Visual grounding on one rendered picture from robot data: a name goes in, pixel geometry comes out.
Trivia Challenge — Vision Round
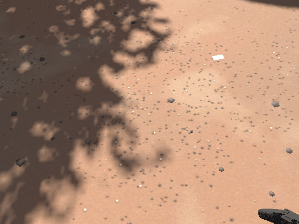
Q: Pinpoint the right robot hand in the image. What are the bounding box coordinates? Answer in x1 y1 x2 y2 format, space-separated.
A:
258 208 299 224

